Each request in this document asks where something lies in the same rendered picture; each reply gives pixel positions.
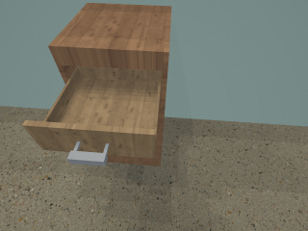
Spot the drawer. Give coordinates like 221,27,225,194
22,66,163,159

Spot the cabinet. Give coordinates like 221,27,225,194
48,3,172,167

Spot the handle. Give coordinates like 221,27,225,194
67,141,110,167

